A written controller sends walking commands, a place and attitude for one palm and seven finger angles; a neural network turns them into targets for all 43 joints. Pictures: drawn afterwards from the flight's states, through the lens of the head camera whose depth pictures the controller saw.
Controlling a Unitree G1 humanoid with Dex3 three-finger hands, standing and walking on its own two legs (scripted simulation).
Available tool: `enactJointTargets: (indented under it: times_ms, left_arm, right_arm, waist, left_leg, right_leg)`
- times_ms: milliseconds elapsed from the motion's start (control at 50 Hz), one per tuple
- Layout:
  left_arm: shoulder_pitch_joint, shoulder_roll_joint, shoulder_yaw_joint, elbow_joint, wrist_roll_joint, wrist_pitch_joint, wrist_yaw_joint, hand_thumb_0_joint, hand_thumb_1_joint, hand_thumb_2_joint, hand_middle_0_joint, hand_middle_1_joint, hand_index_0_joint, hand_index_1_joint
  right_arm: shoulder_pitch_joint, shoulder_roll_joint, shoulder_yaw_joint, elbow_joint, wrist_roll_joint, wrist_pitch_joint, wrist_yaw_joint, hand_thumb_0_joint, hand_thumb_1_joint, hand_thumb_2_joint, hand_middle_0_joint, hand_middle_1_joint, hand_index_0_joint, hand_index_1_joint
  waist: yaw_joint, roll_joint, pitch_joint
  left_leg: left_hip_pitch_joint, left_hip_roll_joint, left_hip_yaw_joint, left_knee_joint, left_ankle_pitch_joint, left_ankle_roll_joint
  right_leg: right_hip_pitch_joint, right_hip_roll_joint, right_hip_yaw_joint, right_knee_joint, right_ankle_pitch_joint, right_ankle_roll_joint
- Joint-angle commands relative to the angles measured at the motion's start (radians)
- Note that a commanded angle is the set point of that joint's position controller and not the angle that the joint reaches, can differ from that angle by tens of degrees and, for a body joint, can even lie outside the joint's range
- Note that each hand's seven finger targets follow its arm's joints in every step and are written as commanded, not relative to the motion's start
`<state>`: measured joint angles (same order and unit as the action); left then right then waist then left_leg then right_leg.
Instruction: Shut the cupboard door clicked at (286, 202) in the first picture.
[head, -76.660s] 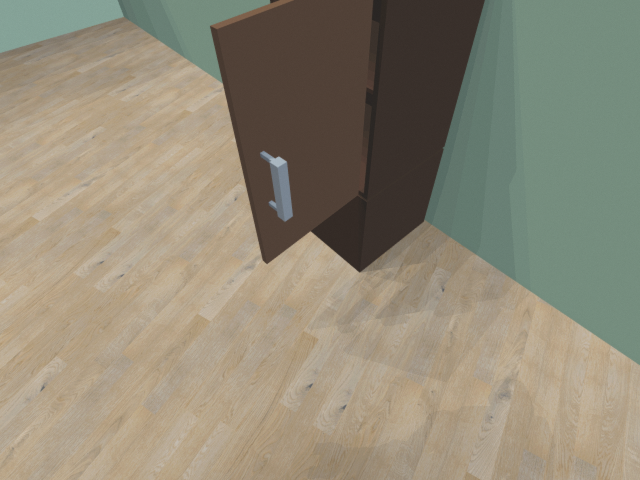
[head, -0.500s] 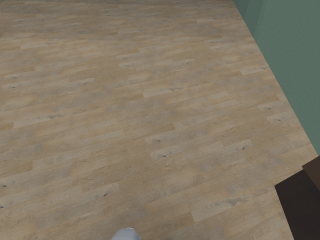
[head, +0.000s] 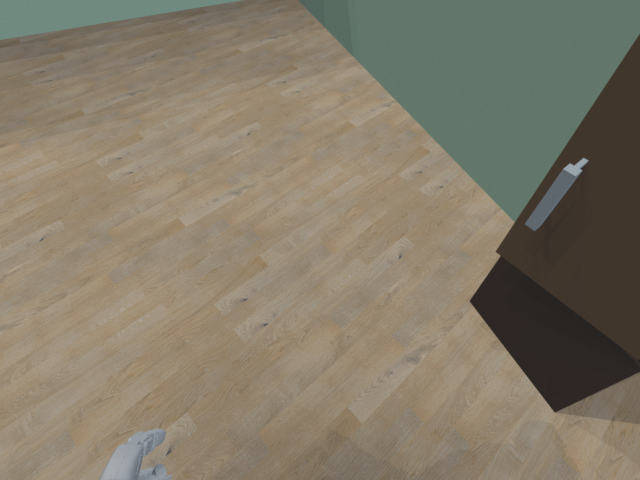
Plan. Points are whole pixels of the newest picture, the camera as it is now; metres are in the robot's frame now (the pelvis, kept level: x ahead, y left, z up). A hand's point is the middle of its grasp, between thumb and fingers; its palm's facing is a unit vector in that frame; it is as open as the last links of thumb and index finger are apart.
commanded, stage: turn to face it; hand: left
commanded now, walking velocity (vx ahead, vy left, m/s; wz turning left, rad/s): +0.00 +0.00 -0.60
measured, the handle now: (556, 194) +0.63 -0.44 -0.08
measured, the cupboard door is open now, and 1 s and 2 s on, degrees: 15 15 15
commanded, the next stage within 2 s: take the last steps up to it in 1.40 s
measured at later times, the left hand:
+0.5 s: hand out of the picture +0.14 +0.20 -0.18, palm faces -0.22 -0.96 -0.19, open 7.4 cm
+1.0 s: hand (266, 423) +0.21 +0.09 -0.15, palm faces -0.51 -0.81 -0.28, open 7.4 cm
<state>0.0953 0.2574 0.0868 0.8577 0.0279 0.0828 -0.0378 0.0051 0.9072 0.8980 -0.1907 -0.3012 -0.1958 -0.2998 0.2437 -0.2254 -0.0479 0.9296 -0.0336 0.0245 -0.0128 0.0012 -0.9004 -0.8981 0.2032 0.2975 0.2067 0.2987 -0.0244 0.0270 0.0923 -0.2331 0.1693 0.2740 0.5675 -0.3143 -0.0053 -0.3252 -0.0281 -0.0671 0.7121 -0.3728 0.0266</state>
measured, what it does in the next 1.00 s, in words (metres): steps on the spot, turning right: right foot, then left foot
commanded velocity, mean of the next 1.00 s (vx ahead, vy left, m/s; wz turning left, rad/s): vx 0.00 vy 0.00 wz -0.58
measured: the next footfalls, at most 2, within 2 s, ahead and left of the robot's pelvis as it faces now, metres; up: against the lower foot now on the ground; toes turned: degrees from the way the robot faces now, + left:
right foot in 0.04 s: +0.03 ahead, -0.14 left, +0.00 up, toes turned -6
left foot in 0.40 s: +0.08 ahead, +0.11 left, +0.00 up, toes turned -10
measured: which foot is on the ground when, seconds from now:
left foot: down 0.00-0.04, up 0.06-0.38, down 0.40-0.82, up 0.84-1.00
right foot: up 0.00-0.02, down 0.04-0.42, up 0.44-0.80, down 0.82-1.00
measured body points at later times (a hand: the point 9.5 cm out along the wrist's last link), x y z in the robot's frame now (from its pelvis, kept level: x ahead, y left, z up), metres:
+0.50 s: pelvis +0.02 +0.01 +0.00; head +0.08 +0.03 +0.44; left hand +0.15 +0.25 -0.16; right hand +0.05 -0.25 -0.12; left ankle +0.04 +0.12 -0.74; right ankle -0.04 -0.11 -0.69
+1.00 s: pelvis +0.02 -0.03 +0.00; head +0.04 -0.07 +0.45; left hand +0.24 +0.13 -0.12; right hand -0.07 -0.29 -0.15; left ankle +0.07 +0.11 -0.65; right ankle -0.03 -0.11 -0.74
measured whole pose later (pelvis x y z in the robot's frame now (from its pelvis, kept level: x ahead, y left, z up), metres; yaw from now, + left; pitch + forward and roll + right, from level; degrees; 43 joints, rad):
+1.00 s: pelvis +0.02 -0.03 +0.00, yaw -33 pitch +1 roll +1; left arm 0.16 0.21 0.05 0.88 0.02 0.04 0.00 0.00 0.90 0.90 -0.20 -0.30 -0.20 -0.30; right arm 0.18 -0.27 -0.06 0.91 -0.02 0.07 -0.01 0.01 -0.91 -0.90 0.20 0.30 0.20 0.30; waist -0.01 0.05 0.09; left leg -0.50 0.09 0.04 1.13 -0.42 -0.09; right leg -0.27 0.02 0.00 0.53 -0.27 -0.04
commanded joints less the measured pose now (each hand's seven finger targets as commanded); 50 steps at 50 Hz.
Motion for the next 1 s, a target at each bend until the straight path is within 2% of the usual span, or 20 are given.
enactJointTargets:
  times_ms: [0,20,60,80,160,260,340,360,400,420,500,660,720,760,780,800,820,840,920,980]
  left_arm:
    - [0.178,0.179,0.032,-0.033,0.006,-0.051,0.017,0.0,0.9,0.9,-0.2,-0.3,-0.2,-0.3]
    - [0.205,0.261,0.047,-0.023,0.004,-0.058,0.032,0.0,0.9,0.9,-0.2,-0.3,-0.2,-0.3]
    - [0.153,0.225,0.04,-0.043,-0.005,-0.049,0.049,0.0,0.9,0.9,-0.2,-0.3,-0.2,-0.3]
    - [0.094,0.201,0.039,-0.057,-0.003,-0.051,0.054,0.0,0.9,0.9,-0.2,-0.3,-0.2,-0.3]
    - [0.039,0.15,0.021,-0.077,-0.005,-0.063,0.052,0.0,0.9,0.9,-0.2,-0.3,-0.2,-0.3]
    - [0.1,0.171,0.033,-0.047,0.001,-0.059,0.046,0.0,0.9,0.9,-0.2,-0.3,-0.2,-0.3]
    - [0.048,0.168,0.037,-0.047,-0.005,-0.048,0.043,0.0,0.9,0.9,-0.2,-0.3,-0.2,-0.3]
    - [0.035,0.138,0.031,-0.053,-0.013,-0.043,0.041,0.0,0.9,0.9,-0.2,-0.3,-0.2,-0.3]
    - [0.064,0.056,0.012,-0.083,-0.02,-0.039,0.028,0.0,0.9,0.9,-0.2,-0.3,-0.2,-0.3]
    - [0.051,0.089,0.014,-0.084,-0.011,-0.038,0.027,0.0,0.9,0.9,-0.2,-0.3,-0.2,-0.3]
    - [0.064,0.077,0.027,-0.04,-0.006,-0.023,0.003,0.0,0.9,0.9,-0.2,-0.3,-0.2,-0.3]
    - [-0.009,0.04,0.01,-0.068,-0.008,-0.026,-0.008,0.0,0.9,0.9,-0.2,-0.3,-0.2,-0.3]
    - [0.013,0.052,0.009,-0.064,-0.007,-0.034,-0.005,0.0,0.9,0.9,-0.2,-0.3,-0.2,-0.3]
    - [0.106,0.073,0.018,-0.039,-0.006,-0.043,-0.002,0.0,0.9,0.9,-0.2,-0.3,-0.2,-0.3]
    - [0.192,0.143,0.028,-0.011,0.0,-0.055,0.006,0.0,0.9,0.9,-0.2,-0.3,-0.2,-0.3]
    - [0.251,0.255,0.05,0.004,0.007,-0.069,0.023,0.0,0.9,0.9,-0.2,-0.3,-0.2,-0.3]
    - [0.281,0.273,0.052,0.019,-0.012,-0.066,0.038,0.0,0.9,0.9,-0.2,-0.3,-0.2,-0.3]
    - [0.242,0.25,0.046,0.008,-0.012,-0.062,0.046,0.0,0.9,0.9,-0.2,-0.3,-0.2,-0.3]
    - [0.07,0.148,0.019,-0.044,-0.013,-0.066,0.054,0.0,0.9,0.9,-0.2,-0.3,-0.2,-0.3]
    - [0.093,0.155,0.015,-0.042,-0.01,-0.071,0.048,0.0,0.9,0.9,-0.2,-0.3,-0.2,-0.3]
  right_arm:
    - [-0.021,-0.147,-0.044,-0.088,0.022,-0.013,-0.003,0.0,-0.9,-0.9,0.2,0.3,0.2,0.3]
    - [-0.065,-0.088,-0.025,-0.136,0.017,-0.005,0.0,0.0,-0.9,-0.9,0.2,0.3,0.2,0.3]
    - [-0.087,-0.111,-0.029,-0.132,0.019,0.019,-0.007,0.0,-0.9,-0.9,0.2,0.3,0.2,0.3]
    - [-0.08,-0.114,-0.029,-0.124,0.017,0.017,-0.01,0.0,-0.9,-0.9,0.2,0.3,0.2,0.3]
    - [-0.025,-0.113,-0.026,-0.091,0.014,0.011,-0.003,0.0,-0.9,-0.9,0.2,0.3,0.2,0.3]
    - [-0.068,-0.088,-0.02,-0.116,0.021,0.001,-0.01,0.0,-0.9,-0.9,0.2,0.3,0.2,0.3]
    - [0.02,-0.09,-0.019,-0.095,0.029,-0.012,-0.02,0.0,-0.9,-0.9,0.2,0.3,0.2,0.3]
    - [0.058,-0.117,-0.023,-0.08,0.028,-0.023,-0.024,0.0,-0.9,-0.9,0.2,0.3,0.2,0.3]
    - [0.093,-0.268,-0.046,-0.088,0.009,-0.032,-0.031,0.0,-0.9,-0.9,0.2,0.3,0.2,0.3]
    - [0.077,-0.258,-0.04,-0.102,0.004,-0.024,-0.03,0.0,-0.9,-0.9,0.2,0.3,0.2,0.3]
    - [-0.036,-0.173,-0.018,-0.125,0.0,-0.031,-0.04,0.0,-0.9,-0.9,0.2,0.3,0.2,0.3]
    - [0.034,-0.19,-0.042,-0.074,0.003,-0.024,-0.025,0.0,-0.9,-0.9,0.2,0.3,0.2,0.3]
    - [0.004,-0.207,-0.051,-0.075,0.003,-0.02,-0.016,0.0,-0.9,-0.9,0.2,0.3,0.2,0.3]
    - [-0.038,-0.217,-0.055,-0.082,0.01,-0.017,-0.012,0.0,-0.9,-0.9,0.2,0.3,0.2,0.3]
    - [-0.042,-0.188,-0.051,-0.094,0.02,-0.016,-0.005,0.0,-0.9,-0.9,0.2,0.3,0.2,0.3]
    - [-0.081,-0.098,-0.026,-0.145,0.024,-0.014,-0.002,0.0,-0.9,-0.9,0.2,0.3,0.2,0.3]
    - [-0.091,-0.128,-0.022,-0.159,0.021,0.002,-0.014,0.0,-0.9,-0.9,0.2,0.3,0.2,0.3]
    - [-0.102,-0.117,-0.021,-0.152,0.024,0.012,-0.016,0.0,-0.9,-0.9,0.2,0.3,0.2,0.3]
    - [-0.077,-0.125,-0.024,-0.104,0.016,0.012,-0.006,0.0,-0.9,-0.9,0.2,0.3,0.2,0.3]
    - [-0.064,-0.109,-0.022,-0.094,0.015,0.021,-0.002,0.0,-0.9,-0.9,0.2,0.3,0.2,0.3]
  waist:
    - [0.091,-0.145,-0.183]
    - [0.108,-0.347,-0.134]
    - [0.08,-0.207,-0.076]
    - [0.054,-0.278,-0.078]
    - [0.007,-0.169,-0.143]
    - [0.043,-0.147,-0.155]
    - [-0.007,-0.179,-0.163]
    - [-0.024,-0.123,-0.179]
    - [-0.027,0.303,-0.189]
    - [-0.027,0.207,-0.159]
    - [0.025,0.144,-0.1]
    - [-0.021,0.19,-0.147]
    - [-0.007,0.217,-0.135]
    - [0.055,0.153,-0.166]
    - [0.096,-0.009,-0.204]
    - [0.128,-0.36,-0.192]
    - [0.128,-0.325,-0.202]
    - [0.106,-0.236,-0.153]
    - [0.028,-0.199,-0.139]
    - [0.026,-0.152,-0.148]
  left_leg:
    - [-0.148,0.062,-0.046,0.212,0.059,-0.028]
    - [-0.367,-0.077,-0.087,0.454,-0.335,-0.066]
    - [-0.415,-0.051,-0.265,0.619,-0.224,-0.051]
    - [-0.443,-0.049,-0.276,0.627,-0.179,-0.056]
    - [-0.312,-0.069,-0.256,0.515,-0.061,-0.082]
    - [-0.247,-0.11,-0.245,0.284,-0.109,-0.081]
    - [-0.032,-0.142,-0.243,-0.021,0.021,-0.066]
    - [0.105,-0.111,-0.26,-0.163,0.106,-0.057]
    - [0.219,0.291,-0.623,-0.291,0.319,0.105]
    - [0.138,0.319,-0.598,-0.262,0.362,0.162]
    - [0.117,0.167,-0.333,-0.222,0.532,0.126]
    - [0.213,0.177,-0.184,-0.152,0.599,0.123]
    - [0.158,0.196,-0.167,-0.111,0.542,0.104]
    - [0.076,0.171,-0.115,0.014,0.442,0.045]
    - [-0.035,0.107,-0.069,0.185,0.313,-0.009]
    - [-0.342,-0.066,-0.049,0.432,-0.291,-0.068]
    - [-0.376,-0.079,-0.196,0.582,-0.365,-0.07]
    - [-0.403,-0.058,-0.261,0.642,-0.295,-0.064]
    - [-0.357,-0.05,-0.279,0.604,-0.082,-0.083]
    - [-0.308,-0.08,-0.264,0.535,-0.041,-0.089]
  right_leg:
    - [0.323,-0.165,0.198,-0.364,0.358,-0.091]
    - [0.313,-0.35,0.479,-0.386,0.629,-0.192]
    - [0.194,-0.316,0.412,-0.422,0.381,-0.239]
    - [0.192,-0.276,0.421,-0.426,0.332,-0.222]
    - [0.172,-0.182,0.277,-0.355,0.469,-0.191]
    - [0.184,-0.189,0.375,-0.32,0.505,-0.222]
    - [0.066,-0.143,0.402,-0.246,0.475,-0.16]
    - [-0.024,-0.087,0.362,-0.188,0.394,-0.112]
    - [-0.262,0.096,0.107,0.205,-0.241,-0.002]
    - [-0.233,0.044,0.139,0.35,-0.24,-0.002]
    - [-0.257,0.013,0.098,0.476,-0.092,0.034]
    - [-0.155,0.006,-0.007,0.147,-0.049,0.024]
    - [-0.052,0.018,-0.03,0.004,-0.024,0.0]
    - [0.123,0.026,-0.037,-0.206,0.171,-0.022]
    - [0.285,-0.057,0.072,-0.31,0.339,-0.059]
    - [0.422,-0.305,0.447,-0.345,0.711,-0.17]
    - [0.36,-0.39,0.491,-0.334,0.858,-0.253]
    - [0.309,-0.357,0.43,-0.35,0.723,-0.267]
    - [0.209,-0.198,0.293,-0.345,0.589,-0.197]
    - [0.168,-0.173,0.287,-0.361,0.518,-0.192]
